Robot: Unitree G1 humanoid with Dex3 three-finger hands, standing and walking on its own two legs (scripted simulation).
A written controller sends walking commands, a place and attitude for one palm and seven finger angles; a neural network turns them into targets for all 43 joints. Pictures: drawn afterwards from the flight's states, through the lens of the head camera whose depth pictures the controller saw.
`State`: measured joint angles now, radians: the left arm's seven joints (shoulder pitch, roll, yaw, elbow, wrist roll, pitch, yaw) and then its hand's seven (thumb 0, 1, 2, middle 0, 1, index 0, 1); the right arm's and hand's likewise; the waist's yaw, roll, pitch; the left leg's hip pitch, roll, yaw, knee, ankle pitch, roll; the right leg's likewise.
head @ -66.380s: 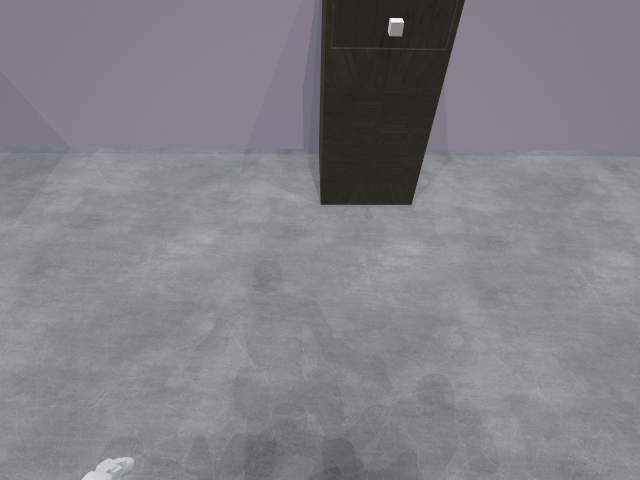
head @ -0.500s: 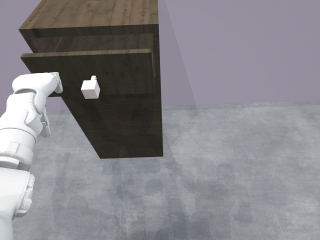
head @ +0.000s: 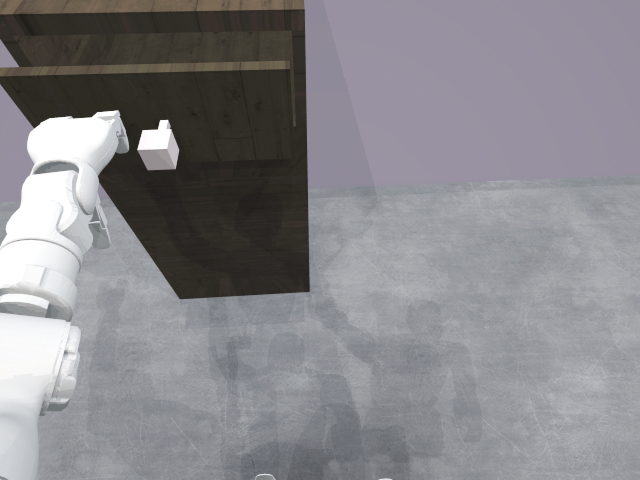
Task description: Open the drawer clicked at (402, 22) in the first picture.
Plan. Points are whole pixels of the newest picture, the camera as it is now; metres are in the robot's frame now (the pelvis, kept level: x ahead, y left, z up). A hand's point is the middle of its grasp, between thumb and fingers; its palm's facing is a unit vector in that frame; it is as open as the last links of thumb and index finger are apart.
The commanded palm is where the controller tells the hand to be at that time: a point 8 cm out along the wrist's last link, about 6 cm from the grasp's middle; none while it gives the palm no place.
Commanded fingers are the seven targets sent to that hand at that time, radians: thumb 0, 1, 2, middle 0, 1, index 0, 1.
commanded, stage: lower the fingers behind the handle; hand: left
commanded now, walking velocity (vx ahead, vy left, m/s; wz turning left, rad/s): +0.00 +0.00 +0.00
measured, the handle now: (161, 140) +0.57 +0.23 +0.06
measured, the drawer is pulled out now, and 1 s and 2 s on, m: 0.09 0.09 0.09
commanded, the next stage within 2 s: close the thumb around the handle in 0.98 s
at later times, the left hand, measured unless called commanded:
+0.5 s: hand (111, 194) +0.47 +0.28 +0.05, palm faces -0.07 -0.01 -1.00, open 13.8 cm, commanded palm +0.47 +0.26 +0.11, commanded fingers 0.00 -0.50 0.30 -0.30 -1.20 -0.30 -1.20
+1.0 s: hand (112, 195) +0.47 +0.28 +0.05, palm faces -0.09 -0.01 -1.00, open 13.9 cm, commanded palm +0.46 +0.25 +0.11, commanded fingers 0.00 -0.50 0.30 -0.30 -1.20 -0.30 -1.20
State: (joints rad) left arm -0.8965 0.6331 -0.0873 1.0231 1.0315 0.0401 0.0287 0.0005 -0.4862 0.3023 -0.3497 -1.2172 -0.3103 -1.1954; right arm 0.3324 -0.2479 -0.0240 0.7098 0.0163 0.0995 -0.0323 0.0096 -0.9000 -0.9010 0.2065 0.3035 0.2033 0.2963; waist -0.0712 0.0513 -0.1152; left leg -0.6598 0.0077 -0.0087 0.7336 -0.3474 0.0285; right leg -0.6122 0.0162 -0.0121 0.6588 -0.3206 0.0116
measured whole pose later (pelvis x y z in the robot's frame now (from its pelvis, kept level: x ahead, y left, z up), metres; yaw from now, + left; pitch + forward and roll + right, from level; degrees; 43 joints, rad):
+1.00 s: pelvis +0.01 +0.00 -0.01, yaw +0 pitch +18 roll -3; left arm -0.78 0.61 -0.03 0.89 1.04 -0.07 0.11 0.00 -0.49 0.30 -0.32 -1.20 -0.29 -1.22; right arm 0.35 -0.25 -0.05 0.71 -0.01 0.12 -0.03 0.01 -0.90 -0.90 0.21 0.30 0.20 0.30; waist -0.06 0.04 -0.13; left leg -0.73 0.01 -0.02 0.83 -0.41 0.03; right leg -0.67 0.02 -0.02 0.74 -0.37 0.01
